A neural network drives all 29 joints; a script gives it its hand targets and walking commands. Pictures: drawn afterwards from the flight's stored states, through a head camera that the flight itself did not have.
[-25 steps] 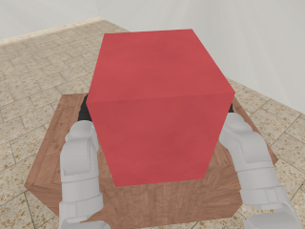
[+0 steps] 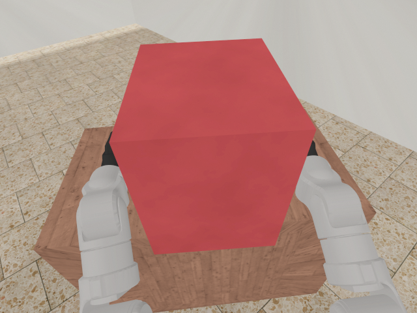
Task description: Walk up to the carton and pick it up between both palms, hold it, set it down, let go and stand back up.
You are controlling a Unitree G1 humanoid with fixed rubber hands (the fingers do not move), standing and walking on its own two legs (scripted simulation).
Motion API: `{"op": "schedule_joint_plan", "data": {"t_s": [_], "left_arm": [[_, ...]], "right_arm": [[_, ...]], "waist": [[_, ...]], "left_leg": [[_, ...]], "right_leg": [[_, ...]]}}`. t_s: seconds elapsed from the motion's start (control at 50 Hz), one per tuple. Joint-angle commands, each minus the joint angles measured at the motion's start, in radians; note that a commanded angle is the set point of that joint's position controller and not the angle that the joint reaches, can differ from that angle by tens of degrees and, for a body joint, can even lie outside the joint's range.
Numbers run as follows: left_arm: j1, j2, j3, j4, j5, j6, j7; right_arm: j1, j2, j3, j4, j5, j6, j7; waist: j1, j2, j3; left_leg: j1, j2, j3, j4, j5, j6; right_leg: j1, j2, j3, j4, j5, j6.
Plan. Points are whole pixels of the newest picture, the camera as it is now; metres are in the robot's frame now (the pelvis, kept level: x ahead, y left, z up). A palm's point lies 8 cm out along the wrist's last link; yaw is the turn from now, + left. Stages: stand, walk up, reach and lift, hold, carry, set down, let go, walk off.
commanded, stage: reach and lift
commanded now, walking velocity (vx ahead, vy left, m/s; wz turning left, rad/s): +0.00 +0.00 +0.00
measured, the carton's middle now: (208, 145) +0.40 +0.01 +0.16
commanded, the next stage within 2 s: hold in 0.26 s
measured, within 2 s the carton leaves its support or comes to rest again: neither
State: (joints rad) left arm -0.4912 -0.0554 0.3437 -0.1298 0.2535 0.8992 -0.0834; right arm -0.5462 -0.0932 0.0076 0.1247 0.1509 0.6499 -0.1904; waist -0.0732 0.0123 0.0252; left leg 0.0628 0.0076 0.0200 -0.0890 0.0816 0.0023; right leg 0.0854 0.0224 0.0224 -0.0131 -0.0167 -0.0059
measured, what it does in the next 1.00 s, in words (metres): stands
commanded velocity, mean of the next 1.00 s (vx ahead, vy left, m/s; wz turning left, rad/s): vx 0.00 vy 0.00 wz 0.00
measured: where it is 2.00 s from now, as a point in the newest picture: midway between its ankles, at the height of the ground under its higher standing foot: outside the picture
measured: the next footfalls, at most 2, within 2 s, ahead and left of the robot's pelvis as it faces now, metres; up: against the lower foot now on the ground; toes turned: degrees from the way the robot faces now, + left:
none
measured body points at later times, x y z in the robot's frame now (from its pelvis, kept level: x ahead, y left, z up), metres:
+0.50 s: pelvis +0.00 +0.01 +0.00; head +0.00 +0.01 +0.45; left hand +0.36 +0.17 +0.16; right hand +0.37 -0.16 +0.16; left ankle +0.03 +0.12 -0.76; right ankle -0.01 -0.11 -0.76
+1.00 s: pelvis +0.01 +0.00 +0.00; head +0.00 +0.00 +0.45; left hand +0.36 +0.17 +0.16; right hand +0.37 -0.16 +0.16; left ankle +0.03 +0.12 -0.76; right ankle -0.01 -0.11 -0.76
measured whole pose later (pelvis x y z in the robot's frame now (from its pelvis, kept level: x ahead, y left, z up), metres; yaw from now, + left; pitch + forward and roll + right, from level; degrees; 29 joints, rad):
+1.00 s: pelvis +0.01 +0.00 +0.00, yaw +0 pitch -3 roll +0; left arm -0.45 -0.07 0.32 -0.20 0.25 0.93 -0.07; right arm -0.52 -0.10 0.01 0.09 0.16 0.65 -0.19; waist -0.08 0.01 0.04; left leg 0.08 0.00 0.02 -0.09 0.07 0.00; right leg 0.11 0.02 0.02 -0.04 -0.01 -0.01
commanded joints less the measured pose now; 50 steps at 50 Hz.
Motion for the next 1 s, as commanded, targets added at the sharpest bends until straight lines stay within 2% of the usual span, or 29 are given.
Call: {"op": "schedule_joint_plan", "data": {"t_s": [0.0,0.16,0.34,0.58,0.98], "left_arm": [[-0.61,-0.344,-0.434,-0.153,-0.181,-0.077,-0.152],[-0.608,-0.368,-0.476,-0.184,-0.193,-0.09,-0.134],[-0.585,-0.374,-0.506,-0.222,-0.201,-0.067,-0.116],[-0.534,-0.362,-0.497,-0.268,-0.194,-0.02,-0.125],[-0.553,-0.342,-0.462,-0.242,-0.188,-0.035,-0.144]], "right_arm": [[-0.677,0.422,0.337,-0.268,0.094,-0.103,0.088],[-0.661,0.417,0.338,-0.274,0.099,-0.115,0.097],[-0.648,0.402,0.339,-0.306,0.111,-0.111,0.108],[-0.616,0.381,0.344,-0.336,0.127,-0.092,0.104],[-0.633,0.397,0.357,-0.331,0.121,-0.095,0.086]], "waist": [[0.007,-0.012,-0.444],[-0.006,0.018,-0.488],[-0.01,0.021,-0.496],[-0.011,0.019,-0.478],[0.002,-0.008,-0.449]], "left_leg": [[0.163,-0.002,0.013,0.017,0.059,0.053],[0.22,0.002,0.003,0.044,0.126,0.032],[0.264,0.004,-0.005,0.069,0.174,0.015],[0.289,-0.002,-0.003,0.077,0.262,0.0],[0.196,-0.007,0.006,0.03,0.157,0.023]], "right_leg": [[0.049,0.003,-0.024,0.048,0.191,0.109],[-0.005,0.012,-0.032,0.036,0.185,0.091],[-0.048,0.017,-0.037,0.028,0.179,0.083],[0.008,0.02,-0.03,0.026,0.268,0.088],[0.106,0.007,-0.018,0.042,0.287,0.107]]}}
